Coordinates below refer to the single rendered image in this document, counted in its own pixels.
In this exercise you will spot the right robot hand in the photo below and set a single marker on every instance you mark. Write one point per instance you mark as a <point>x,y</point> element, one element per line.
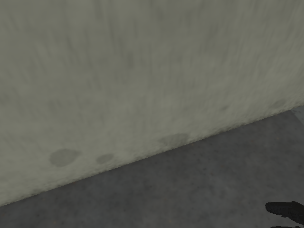
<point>292,210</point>

